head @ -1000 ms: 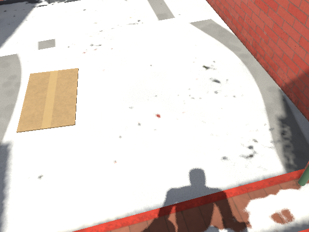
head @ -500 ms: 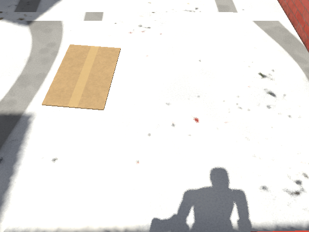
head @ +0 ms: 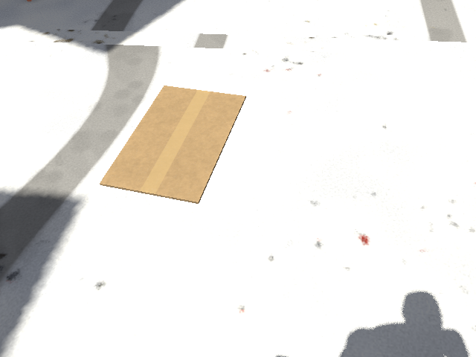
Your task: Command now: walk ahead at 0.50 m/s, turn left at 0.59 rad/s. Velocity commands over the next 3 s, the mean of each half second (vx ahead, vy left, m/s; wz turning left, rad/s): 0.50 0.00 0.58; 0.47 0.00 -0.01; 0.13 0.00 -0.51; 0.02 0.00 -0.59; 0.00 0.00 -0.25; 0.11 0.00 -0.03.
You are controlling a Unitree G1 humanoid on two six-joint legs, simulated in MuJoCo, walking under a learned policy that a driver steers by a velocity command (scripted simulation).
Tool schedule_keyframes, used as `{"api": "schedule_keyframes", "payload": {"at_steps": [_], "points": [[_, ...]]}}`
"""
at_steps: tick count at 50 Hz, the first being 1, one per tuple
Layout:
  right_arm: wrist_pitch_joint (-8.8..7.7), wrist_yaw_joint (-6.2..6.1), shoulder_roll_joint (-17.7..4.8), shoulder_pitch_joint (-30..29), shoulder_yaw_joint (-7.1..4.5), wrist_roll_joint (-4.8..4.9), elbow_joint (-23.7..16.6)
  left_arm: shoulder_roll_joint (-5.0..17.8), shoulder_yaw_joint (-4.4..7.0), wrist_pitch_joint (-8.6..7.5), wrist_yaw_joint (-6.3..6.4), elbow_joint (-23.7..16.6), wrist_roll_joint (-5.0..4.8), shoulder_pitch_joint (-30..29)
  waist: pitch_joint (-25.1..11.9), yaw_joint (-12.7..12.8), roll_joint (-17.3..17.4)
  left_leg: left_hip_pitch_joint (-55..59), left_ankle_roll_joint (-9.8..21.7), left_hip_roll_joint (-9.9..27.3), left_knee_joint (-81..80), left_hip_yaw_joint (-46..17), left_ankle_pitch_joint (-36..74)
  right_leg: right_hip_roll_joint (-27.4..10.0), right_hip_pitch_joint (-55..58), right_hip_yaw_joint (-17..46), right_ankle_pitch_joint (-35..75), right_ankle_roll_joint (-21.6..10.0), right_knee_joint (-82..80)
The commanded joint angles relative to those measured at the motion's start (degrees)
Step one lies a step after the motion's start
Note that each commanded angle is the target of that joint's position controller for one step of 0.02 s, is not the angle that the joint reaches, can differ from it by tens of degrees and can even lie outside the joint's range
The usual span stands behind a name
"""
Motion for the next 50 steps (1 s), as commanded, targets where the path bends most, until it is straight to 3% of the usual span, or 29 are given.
{"api": "schedule_keyframes", "payload": {"at_steps": [1, 2, 3, 4, 7, 9, 11, 13, 18, 20, 23, 24, 25, 26, 28, 31, 32, 33, 34, 35, 36, 37, 38, 39, 40, 42, 44, 46, 50], "points": [[0.95, 1.32, -5.72, -8.15, -1.08, -2.31, -6.96, 8.35, 1.54, -1.24, 0.68, -1.46, 1.38, 10.82, 4.19, 6.51, -9.19, -27.47, -0.68, 6.12, -0.47, 2.56, 13.88, -26.34, 10.22, 26.70, 5.75, -9.37, -12.20], [1.11, 1.99, -4.05, -10.26, -0.89, -2.08, -6.88, 6.95, 0.73, -2.25, 0.74, 0.30, 1.39, 10.23, 8.73, 3.51, -5.28, -25.55, -0.61, 8.15, -14.40, -1.60, 23.16, -20.82, 4.29, 18.34, 14.25, -4.78, -10.88], [1.71, 2.67, -1.87, -9.26, -0.63, -2.33, -5.71, 6.25, 0.51, -2.82, 0.91, 1.26, 1.10, 11.22, 8.11, 2.51, -7.75, -22.20, -0.64, 7.97, -18.72, -1.03, 25.91, -18.65, 1.18, 15.29, 18.23, -2.56, -10.72], [1.47, 3.72, -0.60, -9.49, -0.27, -1.31, -5.77, 7.20, 0.71, -3.37, 1.01, 1.39, 0.37, 9.37, 8.62, 0.25, -8.91, -14.76, -2.06, 8.09, -34.45, -1.05, 33.84, -15.08, -5.63, 9.30, 15.90, -1.01, -14.33], [1.00, 4.77, 1.52, -12.18, -0.15, -1.88, -5.02, 7.11, 0.17, -2.93, 1.77, 2.31, -0.19, 11.85, 4.52, 1.56, -11.46, -12.32, -2.06, 6.47, -44.69, 0.70, 42.02, -16.34, 1.72, 8.60, 31.34, -3.73, -13.40], [2.09, 4.58, 0.40, -10.48, -0.61, -1.64, -3.62, 8.61, 0.60, -2.24, 2.35, 3.73, -0.05, 16.10, 1.92, 1.47, -10.30, -16.95, -0.29, 7.14, -41.55, -1.00, 44.72, -17.84, 11.05, 8.25, 35.00, -3.43, -11.11], [2.17, 4.51, -0.76, -15.89, -0.87, -1.69, -4.04, 7.81, 0.49, -1.86, 2.42, 3.92, 0.19, 18.80, 3.10, 3.43, -6.76, -21.82, 0.63, 6.95, -41.22, 1.91, 46.71, -15.94, 16.06, 5.15, 31.57, -1.56, -9.66], [2.15, 4.94, -0.87, -20.65, -1.04, -2.10, -4.40, 7.28, 0.39, -1.45, 2.55, 5.28, 1.32, 23.70, 5.91, 6.09, -5.28, -26.87, 0.57, 7.18, -40.56, 2.19, 43.93, -15.80, 21.07, 5.01, 28.93, -1.87, -8.83], [1.14, 5.53, -0.44, -29.61, -1.00, -2.81, -6.02, 8.38, 0.53, -0.81, 3.22, 7.88, 2.33, 30.58, 9.86, 9.96, -5.56, -33.41, 1.42, 7.01, -42.69, 5.67, 40.47, -17.49, 29.09, 2.72, 35.11, -2.12, -5.78], [0.01, 4.81, 0.22, -33.94, -0.75, -2.78, -6.56, 6.45, 0.15, -1.52, 4.02, 10.93, 2.78, 35.93, 10.82, 12.76, -6.74, -42.57, 1.61, 7.64, -46.23, 1.59, 41.15, -18.12, 40.05, 3.83, 27.11, -1.59, -4.16], [-1.70, 4.63, 0.31, -42.85, -0.19, -2.00, -8.63, 4.85, -0.41, -2.79, 3.49, 13.15, 3.37, 38.39, 15.43, 15.27, -5.73, -40.19, 1.69, 6.08, -57.40, 7.30, 42.96, -15.44, 35.96, 0.90, 25.37, -1.62, -5.15], [-2.48, 5.05, 1.18, -44.73, 0.52, -1.59, -9.25, 3.25, -1.02, -3.22, 3.59, 13.77, 3.42, 35.84, 15.79, 13.29, -4.54, -32.51, 1.26, 6.70, -65.51, 7.44, 52.22, -13.62, 29.82, -2.31, 21.05, -0.99, -5.07], [-2.62, 5.61, 2.37, -42.68, 1.09, -0.89, -8.86, 3.29, -1.20, -3.70, 3.08, 12.84, 3.65, 31.86, 14.77, 12.02, -3.21, -19.83, 1.29, 6.28, -71.08, 11.86, 61.96, -11.93, 20.38, -5.68, 17.07, -0.62, -5.84], [-2.74, 6.49, 3.78, -39.64, 1.80, -0.45, -7.56, 2.83, -1.63, -3.86, 2.65, 12.41, 2.57, 27.65, 13.64, 10.30, -3.46, -6.90, 2.12, 6.73, -75.05, 12.68, 70.58, -11.72, 11.55, -7.32, 13.29, -0.62, -5.95], [-2.16, 7.13, 2.81, -32.51, 2.05, -0.61, -3.78, 4.64, -1.65, -3.17, 2.47, 12.47, 1.29, 24.42, 11.88, 8.05, -3.16, 6.87, 2.38, 6.00, -77.88, 14.15, 74.54, -11.22, 6.78, -9.32, 12.55, -1.22, -2.09], [-1.30, 4.79, -1.38, -20.57, 1.11, -1.96, 1.15, 5.53, -1.86, -1.24, 2.70, 16.41, 1.91, 30.16, 7.82, 5.72, -5.82, 14.15, 2.61, 5.06, -85.18, 14.73, 64.79, -10.90, 17.23, -7.93, 30.30, -2.36, 21.07], [-1.33, 3.94, -3.35, -13.73, 0.22, -2.05, 3.41, 5.52, -1.75, -0.56, 3.16, 17.52, 2.75, 30.84, 5.35, 2.34, -6.68, 20.38, 2.55, 6.68, -89.70, 13.97, 63.22, -11.34, 17.31, -6.56, 32.85, -3.32, 33.81], [-1.55, 3.47, -4.09, -5.51, -0.70, -2.43, 6.36, 7.69, -0.61, -0.15, 3.13, 17.23, 2.06, 26.71, 1.60, -3.81, -1.87, 31.88, 3.78, 8.32, -99.46, 12.65, 69.90, -7.21, 12.47, -9.06, 22.04, -2.58, 52.28], [-1.88, 3.52, -7.94, -2.45, -1.70, -3.01, 7.92, 6.05, -0.10, 0.14, 3.04, 16.10, 1.33, 24.65, 1.09, -2.93, 4.00, 45.09, 6.38, 15.08, -92.61, 7.32, 81.18, 0.49, -5.79, -10.20, -30.62, -2.48, 74.75], [-3.30, 3.38, -9.60, 0.73, -1.46, -2.42, 6.91, 2.89, -0.49, -0.67, 4.25, 13.65, -3.02, 32.93, -11.82, 2.47, 6.24, 66.51, 10.55, 30.29, -65.44, -4.77, 116.14, -0.51, -22.54, 3.45, -36.07, -2.98, 77.50], [-3.09, 3.61, -7.41, 3.34, -1.23, -0.73, 7.18, 5.24, -0.32, -1.28, 4.75, 13.40, -3.74, 31.11, -17.81, -0.95, 0.87, 67.36, 13.57, 33.38, -69.96, -10.65, 105.99, -2.68, -27.64, 5.54, -30.61, -3.27, 74.12], [-3.04, 3.01, -5.84, 0.31, -0.93, -0.58, 5.90, 5.72, -0.27, -0.41, 4.39, 12.63, -2.36, 26.71, -12.67, 0.22, -3.69, 58.75, 15.72, 31.81, -79.46, -12.59, 72.24, -4.64, -32.62, 1.66, -26.05, -2.43, 68.20], [-3.70, 2.37, -4.20, -5.48, -0.62, -1.45, 3.92, 4.67, -0.44, 0.29, 3.71, 12.27, 0.85, 22.47, -6.70, 2.54, -4.51, 45.65, 15.38, 30.49, -87.08, -14.41, 47.92, -6.09, -31.36, 0.98, -17.03, -2.26, 63.06], [-4.46, 1.58, -1.48, -6.65, -0.03, -0.96, 3.66, 4.96, 0.15, 0.79, 3.19, 12.51, 3.23, 20.09, -4.44, 3.67, -7.03, 36.23, 14.56, 30.53, -89.25, -15.00, 45.33, -6.84, -27.62, 2.45, -11.74, -1.72, 60.97], [-4.94, 1.29, -0.38, -7.64, 0.79, 0.12, 3.95, 2.01, -0.23, 1.76, 2.07, 11.31, 3.41, 18.27, 0.34, 7.19, -9.44, 19.99, 12.43, 28.09, -93.74, -9.55, 47.14, -8.14, -18.45, 3.06, -7.17, 0.58, 48.52], [-6.18, 1.15, -0.16, -6.21, 0.87, -0.13, 4.53, -0.82, -0.67, 2.95, 0.91, 10.73, 2.55, 15.62, 5.01, 8.62, -4.59, 6.29, 11.29, 24.77, -96.29, -5.10, 48.26, -8.90, -11.69, 2.90, -3.01, 2.56, 42.94], [-7.01, 1.48, 0.26, -5.62, 1.03, 0.00, 4.69, -0.46, -0.82, 2.55, 0.32, 8.39, 1.70, 12.07, 5.52, 9.65, -0.77, 5.45, 9.05, 21.92, -96.17, 0.47, 54.41, -9.79, -12.86, 2.65, 4.38, 1.92, 36.32], [-7.09, 1.41, 1.95, -5.27, 1.60, 0.69, 4.20, 0.29, -1.04, 1.54, 0.20, 6.20, 1.46, 5.80, 6.62, 8.63, -0.31, 7.24, 4.60, 17.80, -95.18, 8.29, 63.44, -9.20, -11.48, 0.03, 12.03, 0.06, 24.38], [-6.13, 0.56, 0.25, -0.91, 1.67, 1.19, 4.85, 0.33, -1.80, 0.69, -0.18, 3.13, 0.25, -2.95, 5.35, 5.68, 0.54, 16.15, 0.57, 16.10, -91.78, 13.89, 70.87, -4.39, -6.92, -6.48, 16.82, -1.59, 11.22]]}}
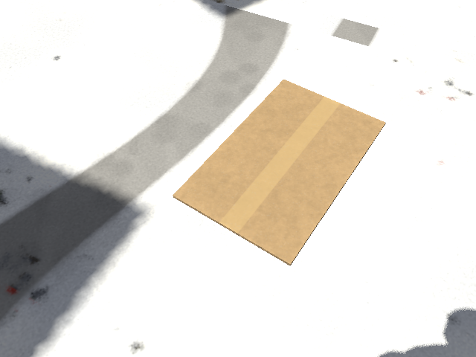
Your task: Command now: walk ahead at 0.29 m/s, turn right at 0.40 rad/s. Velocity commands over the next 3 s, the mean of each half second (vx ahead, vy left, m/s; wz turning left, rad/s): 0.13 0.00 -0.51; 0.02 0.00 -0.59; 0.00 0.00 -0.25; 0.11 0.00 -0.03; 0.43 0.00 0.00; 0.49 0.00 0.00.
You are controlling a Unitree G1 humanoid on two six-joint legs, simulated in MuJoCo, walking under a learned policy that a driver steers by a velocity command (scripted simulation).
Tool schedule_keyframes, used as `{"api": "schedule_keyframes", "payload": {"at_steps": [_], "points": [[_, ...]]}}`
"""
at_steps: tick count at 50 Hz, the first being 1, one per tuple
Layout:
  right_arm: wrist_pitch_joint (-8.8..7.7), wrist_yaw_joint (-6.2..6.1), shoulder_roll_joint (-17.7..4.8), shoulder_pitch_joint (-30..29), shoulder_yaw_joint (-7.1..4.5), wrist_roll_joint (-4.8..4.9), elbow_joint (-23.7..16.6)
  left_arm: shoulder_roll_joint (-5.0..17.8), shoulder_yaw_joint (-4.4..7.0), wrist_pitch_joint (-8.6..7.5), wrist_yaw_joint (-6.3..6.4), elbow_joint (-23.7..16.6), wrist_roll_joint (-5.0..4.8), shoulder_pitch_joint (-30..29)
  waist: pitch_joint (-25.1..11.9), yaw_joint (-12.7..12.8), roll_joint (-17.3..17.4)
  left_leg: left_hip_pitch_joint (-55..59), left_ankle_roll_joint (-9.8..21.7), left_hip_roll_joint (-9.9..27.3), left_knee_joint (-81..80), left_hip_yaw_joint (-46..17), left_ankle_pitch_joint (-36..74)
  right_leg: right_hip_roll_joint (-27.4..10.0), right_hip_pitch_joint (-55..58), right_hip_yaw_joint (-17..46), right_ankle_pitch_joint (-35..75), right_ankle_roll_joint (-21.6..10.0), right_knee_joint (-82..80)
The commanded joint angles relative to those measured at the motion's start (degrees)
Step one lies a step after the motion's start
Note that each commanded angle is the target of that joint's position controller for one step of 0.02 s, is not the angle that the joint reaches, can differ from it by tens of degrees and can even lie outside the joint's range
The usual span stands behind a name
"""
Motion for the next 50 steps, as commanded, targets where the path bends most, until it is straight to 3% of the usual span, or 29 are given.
{"api": "schedule_keyframes", "payload": {"at_steps": [1, 3, 4, 5, 6, 7, 8, 10, 11, 13, 16, 20, 23, 27, 30, 31, 32, 33, 34, 35, 36, 38, 43, 46, 50], "points": [[-0.14, -0.77, -5.87, 0.59, -0.59, 0.02, -2.95, 1.20, -0.33, -0.50, -0.28, -2.02, -0.20, 2.24, -1.41, 1.95, 6.36, -5.24, -0.13, 15.29, -2.94, -3.29, 54.91, 4.35, 13.40, -5.75, 1.57, -1.38, -5.94], [0.46, -1.40, -7.39, 0.72, -1.05, -0.21, -3.44, 2.59, 0.26, -0.74, -0.02, -1.26, 0.52, 6.13, -3.90, 3.41, 7.59, -2.21, -0.59, 16.04, 5.77, -2.14, 62.18, 7.59, 18.59, -7.26, -4.45, -2.69, -8.27], [0.94, -1.57, -8.99, -1.04, -1.55, -0.33, -4.05, 3.56, 0.80, -1.04, -0.09, -0.06, 0.73, 11.26, -6.14, 6.17, 7.74, -2.22, -0.42, 16.08, 14.08, -1.79, 61.06, 8.58, 24.05, -6.53, -4.92, -4.30, -12.35], [1.28, -1.35, -10.03, -1.95, -2.01, 0.06, -4.77, 5.53, 1.66, -1.56, -0.18, 0.65, 1.21, 15.31, -7.90, 8.81, 5.70, -5.12, -1.48, 14.67, 25.44, -0.37, 49.26, 7.12, 30.25, -3.18, 3.56, -6.08, -20.20], [1.30, -1.04, -6.65, 1.54, -1.59, 0.17, -7.12, 13.29, 3.86, -1.40, 0.06, -0.11, 1.26, 16.64, -13.63, 7.07, -7.76, -18.13, -4.28, 7.48, 47.96, 2.24, 4.21, -8.49, 43.61, 12.97, 43.60, -13.66, -14.83], [2.03, -0.89, -5.68, 3.20, -1.38, 0.92, -9.12, 15.09, 4.42, -0.42, 0.04, -1.08, -0.79, 17.61, -22.42, 6.05, -8.26, -29.82, -5.21, 0.78, 60.82, -6.37, -17.56, -19.24, 52.89, 30.60, 58.20, -23.69, -17.11], [2.88, -0.76, -7.00, 0.36, -1.74, -0.64, -10.06, 14.17, 4.47, 0.71, 0.60, -2.69, -1.92, 14.54, -20.21, 5.79, -0.29, -31.73, -5.56, 4.14, 60.55, -11.41, -12.76, -17.75, 46.15, 28.82, 44.04, -23.25, -21.06], [4.15, -1.26, -6.33, -5.24, -2.11, -1.28, -11.85, 9.65, 3.23, 2.10, 1.35, -4.13, -0.73, 6.42, -7.04, 1.98, 2.63, -33.16, -5.98, 6.72, 52.81, -11.68, -8.58, -11.69, 30.38, 22.54, 22.31, -17.78, -26.94], [5.25, -1.43, -6.66, -5.13, -2.32, -1.92, -12.41, 8.56, 3.00, 2.35, 1.48, -4.67, -0.60, 5.11, -5.53, 0.66, 1.36, -29.84, -6.23, 7.49, 48.36, -11.97, -5.90, -8.84, 24.90, 19.84, 17.60, -15.34, -28.75], [6.87, -1.29, -5.60, -3.73, -2.15, -2.28, -12.30, 8.68, 3.26, 2.35, 1.24, -5.42, -0.04, 4.60, -7.06, -0.43, 0.00, -25.13, -6.43, 6.71, 44.88, -11.25, -2.25, -5.26, 20.46, 16.98, 15.09, -13.33, -29.65], [7.13, -0.79, -5.51, -6.20, -2.24, -1.64, -13.72, 11.27, 4.30, 2.16, 0.91, -5.98, -0.20, 6.02, -10.08, -0.04, -0.63, -25.10, -7.23, 6.52, 39.57, -11.98, 0.52, -3.97, 21.24, 17.47, 10.71, -11.90, -29.77], [7.89, -0.69, -6.83, -12.88, -2.56, -1.76, -16.29, 12.32, 5.13, 3.38, 0.98, -6.96, -0.34, 7.40, -9.69, 2.39, -3.86, -27.39, -8.23, 6.37, 32.01, -13.41, 2.19, -2.46, 22.77, 22.33, -12.95, -9.10, -32.23], [7.98, -0.66, -7.39, -16.08, -2.55, -1.59, -17.76, 13.20, 5.70, 4.12, 1.03, -7.53, -0.13, 8.59, -8.74, 3.77, -4.97, -26.86, -8.35, 5.34, 27.25, -14.04, 0.61, -2.62, 23.49, 26.67, -21.75, -8.38, -33.41], [7.12, -0.87, -7.60, -15.76, -2.25, -0.56, -18.47, 13.45, 5.99, 4.57, 0.56, -8.20, 0.55, 8.59, -8.33, 3.96, -6.25, -21.10, -6.57, 2.77, 19.30, -14.01, -2.96, -2.63, 23.09, 30.51, -21.42, -7.97, -32.94], [6.33, -1.25, -7.57, -9.74, -2.19, 0.33, -17.32, 13.35, 6.00, 5.04, 0.17, -8.82, 0.32, 6.72, -7.87, 0.76, -6.91, -9.39, -4.00, 0.43, 5.17, -12.93, -2.68, -0.51, 18.56, 31.96, -21.57, -5.40, -32.89], [5.94, -1.74, -8.43, -6.52, -2.50, 0.11, -16.51, 12.72, 5.80, 5.00, 0.30, -9.13, -0.30, 6.04, -7.34, -1.01, -6.03, -2.67, -3.37, 1.65, -3.39, -12.86, 1.03, 2.01, 14.36, 30.62, -25.09, -2.63, -31.92], [5.64, -2.36, -13.05, -6.52, -3.53, -0.65, -16.99, 9.96, 5.22, 4.75, 0.59, -9.38, -1.08, 7.87, -7.07, 0.04, 1.80, 2.07, -1.85, 10.98, -10.81, -21.70, -4.43, 7.12, 8.53, 24.73, -30.76, 1.11, -23.41], [5.68, -2.26, -18.48, -9.50, -4.43, -1.80, -19.11, 8.29, 5.08, 4.22, 0.69, -11.09, -2.10, 7.15, -6.92, 0.32, 15.37, 1.21, 3.73, 27.14, -16.38, -40.21, -7.65, 16.79, 0.20, 9.00, -30.59, 3.28, -5.72], [5.88, -1.93, -16.01, -13.60, -3.92, -2.38, -19.39, 13.40, 6.07, 3.80, 0.72, -10.20, 0.78, 6.16, -3.63, 1.72, 8.26, -6.55, 6.82, 28.01, -13.97, -36.67, 3.74, 11.64, 1.18, 7.69, -29.01, 3.78, 5.11], [5.65, -1.68, -12.18, -15.64, -2.88, -2.05, -20.25, 13.36, 6.34, 3.99, 0.20, -9.39, 1.17, 7.48, -4.07, 3.52, 5.98, -9.20, 6.53, 24.51, -11.19, -30.79, 13.67, 10.92, 4.93, 7.59, -26.49, 3.60, 10.96], [5.55, -1.27, -10.27, -17.27, -2.41, -1.83, -20.39, 12.30, 6.09, 4.53, -0.32, -8.49, 1.23, 9.33, -4.08, 4.86, 6.14, -9.58, 5.00, 20.71, -9.56, -24.49, 19.71, 10.77, 5.82, 7.01, -23.65, 3.69, 16.11], [5.54, -0.95, -9.77, -17.71, -2.30, -1.68, -21.17, 11.67, 5.71, 5.66, -1.27, -7.34, 1.10, 11.63, -4.34, 4.70, 10.39, -7.06, 4.33, 17.44, -7.53, -17.87, 28.82, 10.60, 3.75, 4.78, -22.34, 4.20, 23.88], [5.61, -0.93, -12.00, -7.93, -3.21, -1.56, -18.04, 10.18, 4.16, 6.49, -1.97, -10.01, 0.07, 4.99, -5.10, -0.21, 10.61, 4.12, 5.79, 19.04, -4.25, -15.58, 37.54, 7.95, -0.10, 2.65, -22.23, 6.95, 15.94], [5.67, -0.59, -13.39, -7.80, -3.76, -1.57, -17.60, 9.74, 3.42, 6.70, -2.42, -10.97, -0.44, 2.84, -5.92, -0.78, 11.79, 3.74, 5.77, 20.31, -3.58, -13.84, 36.12, 6.34, 4.83, 0.72, -22.93, 6.81, 7.92], [5.97, 0.56, -15.22, -8.69, -4.58, -1.50, -17.59, 9.33, 2.54, 6.45, -2.30, -12.36, -1.20, 1.22, -6.72, -0.99, 13.22, -1.70, 5.01, 21.71, -2.61, -11.46, 32.18, 6.10, 15.84, -3.24, -25.20, 4.25, -2.24]]}}
Over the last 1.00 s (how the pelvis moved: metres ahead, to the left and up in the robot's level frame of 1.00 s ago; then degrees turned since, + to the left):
0.52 0.11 -0.18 14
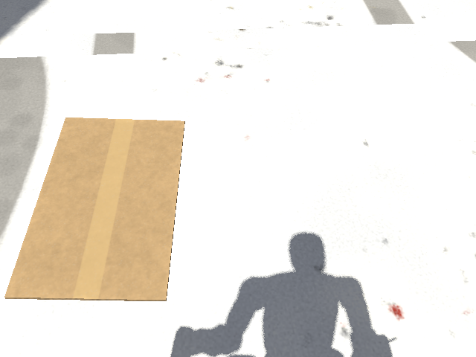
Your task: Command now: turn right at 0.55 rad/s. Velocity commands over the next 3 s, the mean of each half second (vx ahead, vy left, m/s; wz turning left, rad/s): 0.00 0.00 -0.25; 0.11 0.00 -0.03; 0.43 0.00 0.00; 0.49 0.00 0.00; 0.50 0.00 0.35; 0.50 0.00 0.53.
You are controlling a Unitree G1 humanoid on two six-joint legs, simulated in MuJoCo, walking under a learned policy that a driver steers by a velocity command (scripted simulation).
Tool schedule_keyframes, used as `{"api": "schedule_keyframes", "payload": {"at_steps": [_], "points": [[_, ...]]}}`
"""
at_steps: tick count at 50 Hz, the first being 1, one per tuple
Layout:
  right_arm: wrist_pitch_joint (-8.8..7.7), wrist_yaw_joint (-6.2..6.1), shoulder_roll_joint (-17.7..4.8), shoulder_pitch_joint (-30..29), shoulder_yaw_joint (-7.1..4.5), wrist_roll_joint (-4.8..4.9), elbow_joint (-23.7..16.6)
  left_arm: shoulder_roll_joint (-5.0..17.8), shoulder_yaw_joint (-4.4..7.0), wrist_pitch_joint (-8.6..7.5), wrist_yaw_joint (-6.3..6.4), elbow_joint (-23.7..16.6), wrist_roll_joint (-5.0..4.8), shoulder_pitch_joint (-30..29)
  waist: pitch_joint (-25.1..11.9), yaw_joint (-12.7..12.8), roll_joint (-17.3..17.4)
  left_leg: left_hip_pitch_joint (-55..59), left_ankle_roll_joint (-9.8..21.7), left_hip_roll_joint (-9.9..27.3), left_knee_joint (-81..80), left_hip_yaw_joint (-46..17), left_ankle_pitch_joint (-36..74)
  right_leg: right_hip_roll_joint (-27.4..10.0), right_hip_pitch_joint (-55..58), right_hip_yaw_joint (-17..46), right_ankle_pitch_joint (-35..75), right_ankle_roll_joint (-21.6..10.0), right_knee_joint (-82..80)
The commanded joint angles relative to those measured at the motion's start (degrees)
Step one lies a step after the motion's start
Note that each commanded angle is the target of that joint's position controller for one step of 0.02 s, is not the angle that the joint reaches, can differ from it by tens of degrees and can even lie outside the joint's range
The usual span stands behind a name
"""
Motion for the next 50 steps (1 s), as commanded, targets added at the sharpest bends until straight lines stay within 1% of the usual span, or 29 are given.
{"api": "schedule_keyframes", "payload": {"at_steps": [1, 3, 4, 5, 6, 7, 8, 9, 10, 11, 12, 14, 20, 23, 24, 25, 26, 27, 28, 30, 37, 39, 41, 42, 43, 44, 46, 48, 50], "points": [[-0.11, 0.53, -11.29, 2.64, -3.13, 0.00, -1.84, 3.31, 0.06, -1.00, 0.24, -4.90, -0.49, -2.56, -5.38, -1.69, 12.71, 6.12, 9.05, 13.75, -4.25, -9.41, 26.34, 1.38, 2.26, -4.30, -2.13, -1.92, -7.31], [0.32, 0.92, -11.74, 2.25, -3.32, 0.40, -1.34, 2.69, -0.26, -1.54, 0.72, -4.33, -0.44, -0.57, -5.73, -0.02, 11.78, 4.81, 7.77, 13.67, -1.17, -9.18, 25.41, 2.24, 7.78, -4.93, 1.39, -3.65, -16.73], [0.61, 1.03, -11.66, 2.05, -3.37, 0.76, -0.95, 2.42, -0.52, -2.20, 1.25, -3.65, 0.00, 1.19, -5.78, 1.58, 9.95, 1.90, 5.48, 12.86, 1.94, -7.51, 23.02, 2.21, 13.33, -4.39, 9.11, -4.34, -26.38], [0.75, 1.31, -9.87, 4.08, -3.08, 0.70, -0.50, 4.58, -0.25, -3.09, 1.92, -3.14, 0.90, 2.51, -7.46, 1.61, 3.94, -3.96, 2.06, 10.46, 8.62, -4.49, 15.04, -2.37, 21.62, 2.73, 14.03, -5.00, -32.55], [1.11, 1.96, -3.50, 7.07, -1.56, -0.49, -2.41, 9.46, -0.01, -3.88, 2.37, -4.25, 1.14, 3.05, -9.35, -0.86, -12.02, -16.49, -2.24, 4.17, 22.53, 0.74, -18.44, -20.55, 29.76, 23.02, 35.02, -7.81, -32.53], [2.35, 1.36, -4.65, 0.65, -1.41, 0.14, -4.33, 12.31, 0.70, -3.98, 2.57, -3.31, 0.09, 5.55, -7.80, 3.62, -11.40, -17.34, -2.39, -0.29, 25.33, -4.77, -21.20, -24.72, 20.88, 23.68, 49.74, -16.55, -30.09], [3.01, 1.24, -6.53, -0.17, -1.87, 0.67, -3.84, 8.91, -0.16, -4.09, 2.67, -2.25, -0.08, 4.96, -4.79, 2.32, -6.17, -16.68, -2.33, 0.78, 27.80, -7.51, -18.11, -20.71, 19.69, 19.05, 48.32, -16.87, -30.16], [3.09, 1.51, -6.51, 0.50, -2.02, 1.14, -2.76, 6.24, -1.16, -4.06, 2.79, -2.24, -0.05, 1.13, -2.11, 0.60, -6.18, -16.01, -2.25, 0.73, 27.63, -8.23, -13.97, -17.06, 17.17, 14.90, 44.12, -15.12, -31.32], [2.92, 1.74, -6.95, 2.13, -2.14, 1.22, -1.14, 5.27, -1.50, -3.89, 3.03, -2.54, 0.33, -1.90, -1.65, -0.74, -6.39, -15.00, -2.46, 0.66, 26.89, -8.12, -10.14, -13.83, 16.87, 11.97, 41.74, -13.11, -32.03], [3.00, 1.95, -7.61, 3.63, -2.40, 0.58, -0.03, 5.32, -1.56, -4.04, 3.57, -2.47, 0.11, -2.31, -1.85, -0.90, -7.66, -13.97, -2.66, 0.10, 27.87, -7.39, -7.50, -12.39, 16.94, 9.93, 44.83, -12.55, -31.79], [2.96, 2.13, -7.35, 4.96, -2.31, 0.40, 0.95, 4.48, -1.94, -4.26, 3.67, -2.01, -0.06, -2.05, -3.35, -1.18, -6.62, -12.27, -2.83, -0.17, 28.07, -7.62, -6.02, -11.57, 17.31, 8.56, 45.88, -12.21, -31.64], [3.04, 2.35, -6.20, 4.86, -1.99, 0.64, 1.71, 4.18, -2.28, -4.72, 3.64, -0.84, -0.08, -1.18, -4.17, -0.92, -4.82, -10.53, -3.09, -0.48, 26.21, -7.90, -4.78, -11.45, 17.53, 7.99, 43.19, -12.00, -31.80], [3.08, 1.62, -4.65, 1.87, -1.26, 0.71, 2.83, 4.68, -2.57, -4.97, 3.55, 2.64, 0.77, 0.58, -1.97, 1.25, -5.75, -4.84, -2.34, -1.73, 13.05, -7.85, -7.03, -11.61, 14.31, 11.41, 27.02, -12.76, -32.27], [2.54, 0.86, -4.03, 3.58, -1.03, 0.73, 4.65, 4.51, -2.72, -5.05, 3.91, 3.69, 0.61, -0.71, -2.32, -0.21, -4.65, 1.25, -0.96, -2.37, 3.33, -7.40, -3.75, -11.41, 11.97, 13.50, 22.87, -12.02, -31.18], [2.01, 0.63, -3.32, 5.24, -0.70, 0.46, 5.71, 4.19, -2.84, -5.05, 4.07, 4.09, 0.36, -1.37, -2.42, -1.62, -3.38, 6.15, -0.56, -1.56, -3.80, -7.91, 3.69, -10.74, 9.73, 13.29, 21.59, -10.40, -30.49], [1.19, 0.33, -4.02, 6.13, -0.68, -0.16, 6.51, 2.96, -3.20, -5.29, 4.05, 4.67, 0.27, -0.42, -3.45, -1.47, -1.75, 11.34, -0.42, 1.27, -6.27, -11.33, 7.92, -9.63, 7.17, 13.34, 18.87, -8.11, -30.04], [0.38, 0.21, -6.58, 6.37, -0.96, -0.67, 6.91, 2.24, -3.14, -5.56, 3.73, 5.22, 0.41, 2.15, -3.59, 0.83, 2.64, 13.81, 0.10, 5.88, -5.59, -15.75, 13.95, -6.27, 5.33, 10.61, 15.83, -6.50, -28.77], [0.27, 0.69, -6.50, 2.84, -0.98, 0.52, 7.60, 1.75, -3.11, -5.34, 3.36, 6.26, -0.05, 2.89, -1.20, 2.50, 8.34, 5.74, 1.14, 5.81, -5.32, -16.41, 11.06, -3.02, 9.44, 6.85, 13.87, -5.96, -31.02], [-0.02, 1.19, -4.38, 1.87, -0.52, 0.55, 7.58, 3.00, -2.84, -5.12, 3.33, 7.56, 0.14, 2.00, -0.44, 1.21, 6.68, 3.21, 0.79, 4.83, -6.52, -15.53, 7.90, -3.22, 12.77, 7.08, 14.84, -5.36, -30.47], [-0.30, 1.23, -4.65, 2.50, -0.57, 0.37, 8.86, 3.47, -2.50, -4.99, 3.18, 8.79, 0.14, 1.67, -0.31, 0.77, 6.02, 2.26, 0.27, 3.38, -7.42, -14.22, 5.82, -3.79, 14.60, 7.15, 16.11, -5.47, -29.74], [-0.62, 0.57, -3.41, 2.75, -0.16, 0.50, 11.94, 1.58, -2.85, -5.18, 3.77, 13.63, 0.26, 3.80, 1.23, 0.86, 2.70, 2.79, 0.78, 3.07, -8.47, -14.69, 2.48, -4.16, 12.51, 6.92, 14.20, -4.76, -30.96], [-0.31, 0.58, -5.41, 4.05, -1.01, 0.43, 12.62, 2.10, -2.52, -5.00, 3.83, 14.25, 0.42, 4.71, 0.29, 0.49, 3.86, 2.48, 2.29, 2.04, -8.75, -15.43, -12.81, -1.29, 10.86, 4.32, 2.54, -5.57, -27.23], [0.27, 0.75, -7.02, 6.02, -1.74, 0.30, 12.60, 2.12, -2.21, -4.73, 3.47, 13.28, 1.11, 3.73, 3.58, -0.63, 6.61, 0.28, 5.69, 4.99, -12.51, -21.45, -30.36, 1.33, 3.52, 1.45, -8.11, -6.72, -20.66], [0.38, 0.79, -7.55, 8.00, -2.05, 0.20, 13.16, 0.66, -2.43, -4.87, 3.17, 12.53, 1.31, 2.79, 5.37, -1.28, 9.28, 0.37, 7.99, 8.96, -16.17, -26.80, -35.30, 2.31, 0.55, -1.69, -6.08, -6.65, -15.29], [0.33, 0.79, -7.41, 8.74, -2.28, 0.08, 13.52, -0.51, -2.70, -5.17, 2.94, 11.88, 1.77, 2.16, 7.23, -1.51, 10.54, -0.95, 10.07, 12.97, -18.74, -31.34, -36.07, 1.09, -0.75, -3.61, -1.99, -6.56, -10.20], [0.07, 0.86, -6.94, 8.48, -2.30, -0.02, 13.31, -0.48, -2.65, -5.53, 2.70, 11.35, 1.75, 1.56, 7.85, -1.31, 9.95, -1.88, 11.12, 14.67, -20.25, -32.99, -33.58, -0.52, -2.09, -2.93, -0.93, -6.65, -6.89], [-0.72, 1.12, -6.99, 6.35, -2.52, -0.38, 12.50, 0.04, -2.36, -6.46, 2.13, 11.07, 1.40, 2.09, 6.84, -0.07, 8.60, -0.84, 10.73, 13.66, -19.74, -30.03, -26.70, -1.51, -2.51, -2.44, -1.81, -6.82, -6.74], [-1.21, 1.31, -6.81, 3.86, -2.58, 0.34, 12.19, -0.51, -2.30, -7.21, 1.99, 11.71, 0.82, 4.74, 5.79, 1.95, 9.00, -5.65, 9.18, 10.67, -17.80, -24.23, -22.05, -0.51, 6.66, -4.25, 1.05, -7.40, -13.76], [-1.27, 1.33, -6.24, 1.55, -2.75, 0.72, 11.63, -1.28, -2.02, -7.69, 2.45, 15.20, 0.69, 13.51, 4.72, 5.60, 6.59, -13.86, 7.66, 6.32, -10.87, -18.46, -21.87, 2.59, 21.65, -6.90, 5.69, -7.28, -23.07]]}}
Over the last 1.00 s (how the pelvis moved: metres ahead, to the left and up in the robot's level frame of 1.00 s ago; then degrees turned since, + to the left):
0.10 0.05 0.01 -35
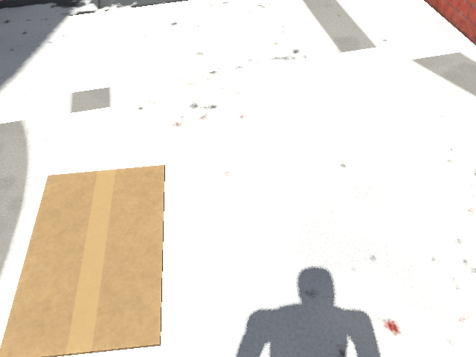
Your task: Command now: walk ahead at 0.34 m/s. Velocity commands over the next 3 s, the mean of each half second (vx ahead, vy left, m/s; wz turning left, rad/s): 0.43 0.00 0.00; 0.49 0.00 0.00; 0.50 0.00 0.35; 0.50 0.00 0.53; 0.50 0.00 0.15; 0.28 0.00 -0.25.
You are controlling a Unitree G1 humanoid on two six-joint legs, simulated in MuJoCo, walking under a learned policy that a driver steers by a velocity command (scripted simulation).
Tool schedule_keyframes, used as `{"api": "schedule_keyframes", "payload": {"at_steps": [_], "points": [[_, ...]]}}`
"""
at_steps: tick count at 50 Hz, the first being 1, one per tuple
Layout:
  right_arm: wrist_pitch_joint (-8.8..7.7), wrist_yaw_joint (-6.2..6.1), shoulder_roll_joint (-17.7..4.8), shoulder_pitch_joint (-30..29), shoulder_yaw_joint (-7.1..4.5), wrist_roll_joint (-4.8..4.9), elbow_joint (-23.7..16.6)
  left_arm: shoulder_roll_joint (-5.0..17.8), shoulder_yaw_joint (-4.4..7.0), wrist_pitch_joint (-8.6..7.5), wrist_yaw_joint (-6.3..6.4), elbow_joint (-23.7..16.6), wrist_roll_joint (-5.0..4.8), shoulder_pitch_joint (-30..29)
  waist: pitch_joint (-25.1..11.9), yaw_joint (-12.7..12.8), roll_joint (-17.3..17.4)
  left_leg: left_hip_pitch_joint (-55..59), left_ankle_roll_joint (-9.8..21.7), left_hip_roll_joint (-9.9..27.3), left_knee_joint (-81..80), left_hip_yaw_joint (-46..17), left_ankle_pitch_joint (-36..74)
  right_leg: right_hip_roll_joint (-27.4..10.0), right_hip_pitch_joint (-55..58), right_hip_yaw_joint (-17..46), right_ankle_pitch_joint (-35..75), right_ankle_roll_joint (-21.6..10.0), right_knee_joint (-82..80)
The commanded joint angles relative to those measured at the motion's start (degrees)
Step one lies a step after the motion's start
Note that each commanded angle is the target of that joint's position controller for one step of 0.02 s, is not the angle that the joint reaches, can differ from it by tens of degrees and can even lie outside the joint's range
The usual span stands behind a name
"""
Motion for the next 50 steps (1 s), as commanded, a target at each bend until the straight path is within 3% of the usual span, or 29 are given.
{"api": "schedule_keyframes", "payload": {"at_steps": [1, 2, 3, 4, 5, 6, 8, 11, 15, 19, 21, 22, 23, 24, 25, 26, 27, 28, 29, 31, 32, 35, 41, 47, 50], "points": [[-1.29, -0.04, -6.21, -7.20, -1.23, -0.03, -4.49, 3.70, 1.18, -1.56, 0.67, 2.38, 0.08, 12.52, 7.44, 6.96, -0.84, -24.99, 6.50, 6.49, -2.22, -7.00, -17.21, -0.51, 19.29, 2.76, -0.41, -0.44, -11.47], [-1.85, 0.44, -0.79, -8.11, 0.08, -0.26, -6.00, 7.60, 1.89, -2.23, 1.36, 3.40, 0.93, 19.80, 3.55, 8.76, -14.52, -30.56, 3.91, -0.05, 19.57, 1.87, -13.96, -15.62, 24.68, 25.40, -15.52, -2.44, -22.27], [-2.11, 0.81, -2.15, -8.65, -0.30, -0.56, -7.44, 12.03, 2.79, -1.75, 1.44, 4.50, 0.58, 21.94, 5.85, 7.87, -17.17, -39.28, 4.27, -3.92, 30.04, 1.95, -15.05, -23.81, 21.45, 43.10, -26.94, -7.13, -29.23], [-2.31, 1.15, -4.56, -10.86, -0.65, -1.62, -7.80, 9.91, 2.37, -1.51, 1.59, 2.82, 0.53, 16.01, 10.51, 4.79, -9.29, -40.75, 5.06, 0.52, 36.08, -1.77, -9.22, -23.25, 16.22, 40.57, -27.04, -7.94, -28.81], [-2.68, 1.74, -3.81, -10.62, -0.45, -1.25, -7.08, 7.91, 1.81, -1.97, 1.26, 0.96, 0.21, 11.26, 11.06, 2.59, -6.09, -39.71, 5.12, 2.44, 36.95, -2.53, -3.01, -20.15, 13.63, 34.78, -21.07, -6.77, -28.12], [-3.01, 2.08, -3.02, -9.14, -0.23, -0.89, -5.90, 6.61, 1.43, -2.44, 1.11, 0.13, 0.05, 8.91, 10.07, 1.08, -5.16, -37.18, 4.35, 3.68, 36.01, -2.03, 1.24, -17.17, 12.75, 28.47, -11.75, -5.45, -28.29], [-2.68, 2.40, -3.00, -8.43, -0.25, -1.67, -4.49, 4.07, 0.62, -3.30, 1.35, 0.73, -0.26, 9.69, 7.83, 0.36, -5.69, -34.06, 2.51, 4.19, 35.51, 0.04, 6.19, -13.59, 12.94, 19.62, 5.56, -4.28, -27.41], [-1.95, 2.32, -1.62, -12.53, 0.30, -1.59, -5.84, 3.01, 0.11, -3.81, 1.56, 3.23, -0.68, 15.78, 6.15, 1.08, -6.52, -36.50, 0.91, 3.76, 34.52, 2.66, 8.01, -12.15, 16.37, 13.03, 26.23, -4.86, -24.47], [-1.88, 2.01, -0.77, -23.56, 1.39, -0.85, -10.06, 2.96, -0.31, -3.76, 2.22, 3.37, -0.70, 16.76, 7.77, 2.53, -6.94, -34.84, -0.41, 2.70, 22.85, 4.95, 12.06, -11.18, 14.22, 9.85, 31.25, -5.71, -25.53], [-2.22, 1.85, -1.08, -28.16, 2.03, -0.34, -12.40, 4.44, 0.09, -3.88, 2.49, 3.98, -0.53, 17.37, 9.11, 2.73, -8.03, -28.35, 1.41, 1.15, 11.62, 6.33, 13.65, -12.68, 14.53, 8.10, 35.62, -6.01, -25.65], [-2.56, 1.37, -2.22, -25.31, 1.64, -0.23, -12.07, 5.00, 0.32, -3.97, 2.47, 3.99, -0.55, 15.93, 7.54, 0.85, -7.73, -22.64, 3.62, -0.37, 8.59, 6.77, 11.74, -13.45, 16.49, 6.74, 45.70, -5.27, -21.58], [-2.87, 0.88, -3.15, -21.06, 1.14, -0.15, -10.89, 5.84, 0.62, -4.02, 2.51, 3.93, -0.50, 14.96, 5.27, -1.05, -7.51, -17.19, 4.63, -1.83, 7.70, 7.04, 10.25, -13.35, 17.22, 5.77, 54.10, -4.38, -16.41], [-3.32, 0.47, -4.25, -13.09, 0.39, 0.08, -8.38, 6.51, 0.98, -3.96, 2.45, 3.81, -0.45, 14.24, 0.96, -4.15, -6.83, -9.13, 5.77, -3.66, 5.86, 7.29, 9.90, -12.50, 17.73, 4.80, 59.56, -3.64, -7.49], [-3.86, 0.03, -5.41, -3.51, -0.43, -0.20, -5.09, 6.77, 1.14, -3.84, 2.25, 3.68, -0.62, 13.45, -3.83, -8.12, -5.69, 2.86, 6.84, -3.29, 2.31, 6.68, 11.39, -10.44, 13.43, 3.11, 55.45, -2.68, 4.35], [-4.27, -0.38, -10.04, 5.17, -1.74, -1.73, -3.59, 4.17, 0.60, -3.76, 1.87, 2.13, -0.83, 14.74, -10.61, -9.79, -0.31, 16.31, 9.29, 9.65, 0.93, -8.29, -0.30, -7.42, 2.15, 1.42, 34.54, -1.88, 21.70], [-3.93, 0.06, -14.26, 6.01, -2.47, -2.33, -4.02, -2.55, -0.21, -3.66, 0.86, 1.80, -2.23, 21.81, -17.01, -5.12, 11.33, 28.05, 17.94, 25.02, -7.84, -39.95, -6.38, 3.65, -17.07, 2.49, -10.26, 0.12, 42.03], [-3.31, 0.54, -11.77, 0.94, -2.29, 0.02, -4.11, 3.52, 1.24, -3.43, 0.95, 1.39, -0.89, 16.03, -11.59, -5.02, 3.81, 21.78, 16.87, 21.78, -13.46, -41.77, -16.89, 0.70, -22.61, 8.17, -5.45, -1.38, 44.81], [-3.53, 0.60, -7.65, -5.59, -1.16, 0.41, -5.28, 4.51, 1.78, -3.56, 0.79, -0.97, -0.60, 9.58, -1.77, -2.79, 2.16, 12.07, 14.77, 20.01, -14.32, -31.46, -15.13, -2.49, -24.39, 6.92, 0.87, -1.75, 42.73], [-4.28, 0.88, -4.66, -8.43, -0.48, 0.26, -5.56, 3.55, 1.78, -3.80, 0.67, -1.69, -0.26, 6.62, 2.04, -1.43, -0.73, 4.32, 13.14, 17.50, -15.87, -25.00, -5.86, -4.45, -21.64, 6.92, 4.82, -1.61, 39.02], [-5.41, 0.44, -1.25, -7.65, 0.68, 0.09, -4.00, 1.34, 1.70, -2.49, 0.26, -1.31, 0.87, 7.70, 3.00, 1.99, 0.43, -3.53, 10.33, 13.35, -17.17, -15.63, 7.27, -6.40, -14.68, 7.05, 6.84, -0.47, 34.51], [-5.91, 0.19, -1.14, -6.07, 0.88, 0.05, -3.31, 0.30, 1.61, -1.87, 0.11, -1.21, 0.83, 8.24, 2.36, 2.51, 0.57, -4.17, 10.17, 12.71, -17.24, -13.27, 12.40, -6.30, -13.35, 6.64, 7.00, 0.15, 33.30], [-6.54, -0.28, -3.23, -1.90, 0.80, 0.29, -2.12, 0.64, 1.81, -0.83, -0.01, -2.81, 0.59, 4.01, 3.40, 2.84, 0.73, -3.55, 10.03, 11.10, -18.68, -8.66, 17.57, -6.84, -17.35, 4.83, 10.07, 1.72, 29.04], [-6.23, -0.52, -2.89, 5.98, 1.53, 0.52, -0.71, 0.96, 1.47, -0.70, -0.48, -8.26, -0.11, -11.59, 6.34, -0.92, 0.93, 2.28, 7.35, 8.94, -19.41, -4.30, 27.91, -6.57, -24.71, 1.23, 20.41, 3.84, 13.45], [-5.90, -1.37, -3.11, 11.64, 1.72, -0.16, 1.06, 0.70, 0.71, -1.24, -0.51, -11.28, -0.65, -20.53, 6.68, -3.72, 2.05, 12.86, 7.85, 10.66, -16.25, -3.09, 38.56, -3.44, -24.03, -1.44, 20.35, 2.10, 1.37], [-5.88, -1.79, -4.31, 9.67, 1.41, -0.65, 1.10, 1.74, 1.08, -2.06, -0.05, -11.55, -0.69, -18.36, 5.21, -1.15, 2.33, 16.06, 7.97, 12.11, -10.33, -1.94, 53.08, -1.03, -17.85, -2.23, 13.97, -0.64, -2.23]]}}
Over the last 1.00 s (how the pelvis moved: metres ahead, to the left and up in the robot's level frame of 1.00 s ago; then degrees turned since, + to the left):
0.00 -0.02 0.00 -6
